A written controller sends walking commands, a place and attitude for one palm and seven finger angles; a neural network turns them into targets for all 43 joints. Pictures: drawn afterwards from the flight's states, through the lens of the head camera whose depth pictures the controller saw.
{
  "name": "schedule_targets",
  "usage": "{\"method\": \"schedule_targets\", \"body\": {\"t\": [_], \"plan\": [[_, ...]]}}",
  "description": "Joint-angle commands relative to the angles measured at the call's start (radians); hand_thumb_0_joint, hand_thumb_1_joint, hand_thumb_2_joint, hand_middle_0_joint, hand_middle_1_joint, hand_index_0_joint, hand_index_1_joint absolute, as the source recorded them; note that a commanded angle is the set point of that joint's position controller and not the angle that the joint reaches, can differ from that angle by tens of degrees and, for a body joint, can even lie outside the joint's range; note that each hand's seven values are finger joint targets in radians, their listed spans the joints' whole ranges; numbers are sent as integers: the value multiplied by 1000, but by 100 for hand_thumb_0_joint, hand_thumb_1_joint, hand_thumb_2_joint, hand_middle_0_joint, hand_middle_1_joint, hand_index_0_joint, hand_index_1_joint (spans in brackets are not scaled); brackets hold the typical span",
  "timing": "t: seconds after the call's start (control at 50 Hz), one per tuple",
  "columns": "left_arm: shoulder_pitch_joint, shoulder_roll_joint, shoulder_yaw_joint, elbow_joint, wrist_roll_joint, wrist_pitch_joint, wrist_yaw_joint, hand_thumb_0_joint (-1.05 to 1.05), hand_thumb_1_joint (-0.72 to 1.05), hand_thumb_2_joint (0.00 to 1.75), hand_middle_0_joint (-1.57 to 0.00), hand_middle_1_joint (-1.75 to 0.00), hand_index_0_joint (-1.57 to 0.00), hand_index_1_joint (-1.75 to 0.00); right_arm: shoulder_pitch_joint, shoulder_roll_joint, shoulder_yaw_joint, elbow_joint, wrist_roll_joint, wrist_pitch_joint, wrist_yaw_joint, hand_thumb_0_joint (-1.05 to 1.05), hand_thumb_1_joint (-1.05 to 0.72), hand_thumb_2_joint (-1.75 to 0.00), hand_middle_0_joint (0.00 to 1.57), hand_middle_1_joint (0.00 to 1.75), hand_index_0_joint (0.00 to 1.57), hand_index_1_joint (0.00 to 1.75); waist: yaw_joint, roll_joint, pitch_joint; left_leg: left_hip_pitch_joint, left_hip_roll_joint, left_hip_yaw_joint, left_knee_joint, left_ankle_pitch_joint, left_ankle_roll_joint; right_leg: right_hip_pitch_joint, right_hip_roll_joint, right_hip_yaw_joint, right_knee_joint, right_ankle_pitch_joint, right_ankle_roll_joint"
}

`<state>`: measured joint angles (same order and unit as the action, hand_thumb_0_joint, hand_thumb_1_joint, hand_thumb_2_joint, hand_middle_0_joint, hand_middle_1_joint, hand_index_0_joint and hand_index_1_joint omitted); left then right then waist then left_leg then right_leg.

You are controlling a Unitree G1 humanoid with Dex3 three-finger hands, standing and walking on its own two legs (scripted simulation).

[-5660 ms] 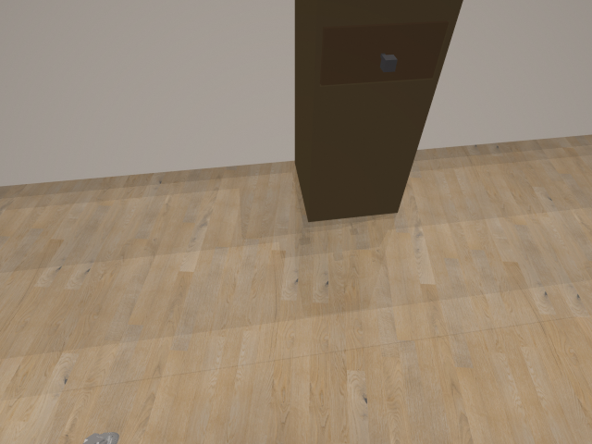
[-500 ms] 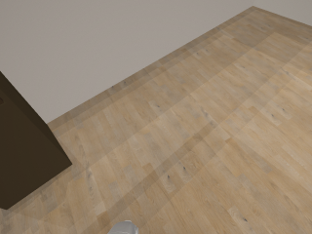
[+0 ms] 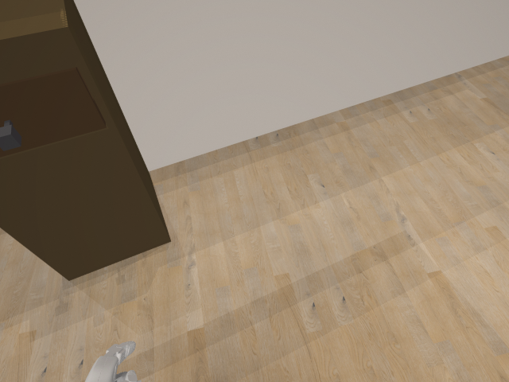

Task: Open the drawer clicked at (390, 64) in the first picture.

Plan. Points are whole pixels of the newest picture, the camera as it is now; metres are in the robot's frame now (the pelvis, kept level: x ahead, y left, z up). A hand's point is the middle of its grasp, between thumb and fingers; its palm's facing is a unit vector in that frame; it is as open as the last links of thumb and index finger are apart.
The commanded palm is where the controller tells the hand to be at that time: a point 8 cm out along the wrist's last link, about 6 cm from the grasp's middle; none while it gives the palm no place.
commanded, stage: turn to face it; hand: left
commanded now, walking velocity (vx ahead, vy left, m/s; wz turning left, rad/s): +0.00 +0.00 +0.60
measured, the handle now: (8, 132) +0.62 +0.61 +0.00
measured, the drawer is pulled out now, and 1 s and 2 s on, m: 0.00 0.00 0.00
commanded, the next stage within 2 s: take the last steps up to it in 0.74 s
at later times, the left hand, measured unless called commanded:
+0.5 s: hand out of the picture -0.06 +0.25 -0.18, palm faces +0.33 -0.91 -0.25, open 7.3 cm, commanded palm none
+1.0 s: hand out of the picture -0.05 +0.19 -0.14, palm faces +0.45 -0.86 -0.24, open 7.3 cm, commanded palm none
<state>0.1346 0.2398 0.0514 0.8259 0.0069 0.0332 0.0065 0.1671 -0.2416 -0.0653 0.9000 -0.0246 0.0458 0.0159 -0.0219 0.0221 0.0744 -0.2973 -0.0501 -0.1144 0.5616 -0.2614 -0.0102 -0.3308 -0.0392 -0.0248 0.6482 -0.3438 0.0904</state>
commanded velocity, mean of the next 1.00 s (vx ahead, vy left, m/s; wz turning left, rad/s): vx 0.05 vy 0.01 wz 0.33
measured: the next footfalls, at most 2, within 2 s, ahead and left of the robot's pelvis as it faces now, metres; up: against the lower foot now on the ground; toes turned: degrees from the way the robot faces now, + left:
right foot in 0.02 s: +0.06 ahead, -0.12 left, +0.00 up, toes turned -2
left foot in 0.42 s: -0.01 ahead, +0.14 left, +0.00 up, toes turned +22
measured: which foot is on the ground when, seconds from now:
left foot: down 0.00-0.02, up 0.04-0.40, down 0.42-0.92, up 0.94-1.00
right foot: up 0.00-0.00, down 0.02-0.42, up 0.44-0.90, down 0.92-1.00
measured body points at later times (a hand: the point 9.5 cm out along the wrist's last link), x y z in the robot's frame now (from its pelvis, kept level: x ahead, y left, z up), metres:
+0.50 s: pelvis -0.02 +0.03 +0.00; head +0.00 +0.06 +0.44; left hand -0.08 +0.29 -0.16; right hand +0.15 -0.19 -0.13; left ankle -0.05 +0.12 -0.73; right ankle +0.01 -0.12 -0.70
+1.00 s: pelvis -0.03 +0.00 +0.01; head -0.03 -0.03 +0.46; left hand -0.07 +0.23 -0.12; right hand +0.09 -0.21 -0.16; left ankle -0.06 +0.12 -0.69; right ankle +0.01 -0.10 -0.73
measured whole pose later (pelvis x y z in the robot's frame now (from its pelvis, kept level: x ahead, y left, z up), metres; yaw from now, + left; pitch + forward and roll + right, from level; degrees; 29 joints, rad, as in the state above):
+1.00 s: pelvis -0.03 +0.00 +0.01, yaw +25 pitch -2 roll +1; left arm 0.24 0.15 0.02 0.96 0.02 0.00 0.02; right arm 0.26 -0.21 -0.06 1.03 -0.03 0.06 0.01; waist 0.00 0.04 0.01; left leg -0.39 -0.04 -0.02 0.83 -0.40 0.00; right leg -0.19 -0.05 -0.08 0.50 -0.28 -0.02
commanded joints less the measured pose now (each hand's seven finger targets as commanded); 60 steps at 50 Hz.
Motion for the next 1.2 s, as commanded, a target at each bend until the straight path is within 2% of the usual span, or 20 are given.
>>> {"method": "schedule_targets", "body": {"t": [0.0,0.04,0.08,0.12,0.28,0.36,0.38,0.4,0.42,0.46,0.5,0.54,0.72,0.84,0.86,0.9,0.92,0.96,1.02,1.18], "plan": [[157,266,61,-49,23,-44,26,0,90,90,-20,-30,-20,-30,-12,-88,-44,-126,16,-21,-3,0,-90,-90,20,30,20,30,67,-331,-157,-315,-43,63,370,-328,-34,340,-441,403,-375,297,-189],[78,210,55,-67,14,-36,32,0,90,90,-20,-30,-20,-30,-22,-134,-61,-97,5,3,0,0,-90,-90,20,30,20,30,41,-249,-84,-261,40,21,638,-275,-23,126,-405,328,-392,141,-235],[-1,148,31,-80,15,-39,28,0,90,90,-20,-30,-20,-30,7,-115,-53,-61,0,11,15,0,-90,-90,20,30,20,30,0,-174,-33,-267,68,58,702,-143,-42,93,-301,131,-355,187,-198],[8,135,29,-73,17,-41,30,0,90,90,-20,-30,-20,-30,24,-99,-47,-50,4,15,21,0,-90,-90,20,30,20,30,-1,-206,-48,-252,77,90,666,-117,-56,120,-282,44,-342,240,-187],[132,198,48,-4,26,-31,27,0,90,90,-20,-30,-20,-30,-72,-67,-20,-62,14,6,20,0,-90,-90,20,30,20,30,69,-246,-87,-150,85,194,290,-201,-57,221,-334,-26,-286,388,-217],[123,200,57,23,18,-21,22,0,90,90,-20,-30,-20,-30,26,-71,-15,-37,14,-16,9,0,-90,-90,20,30,20,30,23,-213,-139,52,68,232,-34,-38,-31,183,-313,-108,-130,431,-147],[130,178,52,21,8,-15,18,0,90,90,-20,-30,-20,-30,71,-114,-25,-25,13,-25,9,0,-90,-90,20,30,20,30,-3,-108,-169,192,104,187,-157,96,-13,90,-281,-144,-13,352,-97],[141,114,43,-6,1,-9,11,0,90,90,-20,-30,-20,-30,104,-223,-50,-29,3,-35,4,0,-90,-90,20,30,20,30,-20,186,-183,332,351,-141,-208,367,93,-164,-150,-189,193,-21,-17],[65,81,16,-44,10,-6,12,0,90,90,-20,-30,-20,-30,162,-282,-57,-17,8,-28,-2,0,-90,-90,20,30,20,30,-53,255,-165,295,485,-233,-223,581,196,-239,-101,-115,350,-322,-3],[11,91,26,-6,10,8,20,0,90,90,-20,-30,-20,-30,117,-225,-44,2,4,-32,-28,0,-90,-90,20,30,20,30,-42,209,-108,189,409,-191,-240,460,193,-251,-99,2,485,-219,-12],[74,94,30,42,9,5,8,0,90,90,-20,-30,-20,-30,14,-165,-20,-19,6,-38,-32,0,-90,-90,20,30,20,30,14,148,-83,162,313,-69,-238,443,161,-220,-92,2,501,-82,-10],[108,90,26,71,9,3,6,0,90,90,-20,-30,-20,-30,9,-151,-16,-18,10,-46,-34,0,-90,-90,20,30,20,30,21,123,-115,192,291,-23,-234,489,159,-190,-84,-5,467,-54,-2],[49,61,14,63,6,4,16,0,90,90,-20,-30,-20,-30,71,-138,-22,25,4,-36,-35,0,-90,-90,20,30,20,30,-13,113,-91,198,300,-122,-251,400,190,-114,-40,-3,231,-105,-8],[160,28,6,107,1,-20,26,0,90,90,-20,-30,-20,-30,37,-116,-20,39,5,-31,-30,0,-90,-90,20,30,20,30,40,84,-117,56,245,-141,-196,244,148,157,-1,-27,-133,59,-33],[195,39,7,122,4,-31,26,0,90,90,-20,-30,-20,-30,45,-93,-15,44,11,-32,-26,0,-90,-90,20,30,20,30,55,34,-129,-14,198,-109,-156,73,107,266,-24,-14,-268,110,-38],[236,179,33,120,26,-41,28,0,90,90,-20,-30,-20,-30,32,-4,1,5,13,-31,-16,0,-90,-90,20,30,20,30,87,-312,-45,-314,-1,94,202,-289,-3,314,-384,412,-508,-247,-188],[248,173,42,113,15,-44,30,0,90,90,-20,-30,-20,-30,-3,-70,-20,-5,-3,-15,-12,0,-90,-90,20,30,20,30,104,-332,-2,-327,52,51,353,-282,1,184,-428,470,-572,-384,-220],[179,117,26,112,14,-58,26,0,90,90,-20,-30,-20,-30,20,-66,-30,32,-7,-12,4,0,-90,-90,20,30,20,30,47,-174,80,-332,80,51,512,-132,5,84,-351,367,-574,-372,-198],[184,54,12,128,12,-81,21,0,90,90,-20,-30,-20,-30,111,-22,-29,81,-9,-13,15,0,-90,-90,20,30,20,30,18,-152,43,-301,95,99,564,25,-21,121,-243,137,-524,-135,-143],[352,49,6,219,23,-102,20,0,90,90,-20,-30,-20,-30,22,2,-16,61,-5,-31,22,0,-90,-90,20,30,20,30,73,-187,51,-340,147,154,378,44,-36,218,-271,118,-543,-118,-187]]}}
